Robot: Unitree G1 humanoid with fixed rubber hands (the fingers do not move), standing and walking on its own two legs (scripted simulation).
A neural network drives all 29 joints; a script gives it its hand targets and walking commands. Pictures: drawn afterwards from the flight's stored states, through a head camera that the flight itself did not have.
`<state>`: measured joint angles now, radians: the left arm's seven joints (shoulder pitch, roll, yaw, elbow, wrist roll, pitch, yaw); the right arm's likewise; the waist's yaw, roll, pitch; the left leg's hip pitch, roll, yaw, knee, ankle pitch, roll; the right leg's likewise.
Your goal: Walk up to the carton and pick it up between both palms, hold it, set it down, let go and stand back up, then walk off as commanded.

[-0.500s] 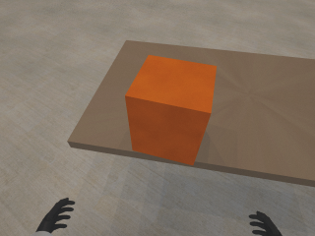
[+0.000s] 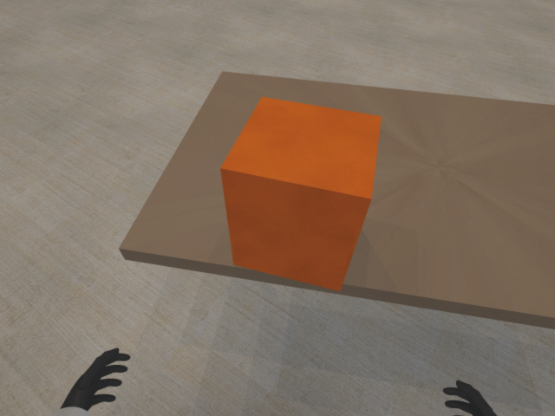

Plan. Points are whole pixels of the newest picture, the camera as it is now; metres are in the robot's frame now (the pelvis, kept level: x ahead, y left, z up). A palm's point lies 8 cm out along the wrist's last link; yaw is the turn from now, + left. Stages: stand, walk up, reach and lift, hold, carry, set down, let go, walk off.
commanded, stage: stand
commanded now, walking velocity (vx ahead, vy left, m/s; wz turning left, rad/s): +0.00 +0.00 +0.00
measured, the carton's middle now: (301, 196) +0.48 -0.03 +0.04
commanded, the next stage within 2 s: walk up in 1.06 s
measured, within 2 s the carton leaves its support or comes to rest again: neither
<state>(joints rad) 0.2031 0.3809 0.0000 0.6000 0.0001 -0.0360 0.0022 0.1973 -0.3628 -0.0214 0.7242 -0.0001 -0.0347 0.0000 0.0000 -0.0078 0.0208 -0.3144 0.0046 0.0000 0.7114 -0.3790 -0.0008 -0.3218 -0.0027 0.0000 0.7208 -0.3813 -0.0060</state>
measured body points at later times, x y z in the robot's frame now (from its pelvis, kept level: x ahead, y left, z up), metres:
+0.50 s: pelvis -0.01 +0.00 +0.00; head -0.01 +0.00 +0.45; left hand +0.16 +0.29 -0.06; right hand +0.12 -0.30 -0.09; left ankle +0.00 +0.12 -0.72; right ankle +0.00 -0.12 -0.72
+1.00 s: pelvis -0.02 +0.00 +0.01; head -0.01 +0.00 +0.46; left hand +0.14 +0.29 -0.06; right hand +0.10 -0.30 -0.09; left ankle +0.00 +0.12 -0.72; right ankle +0.00 -0.12 -0.72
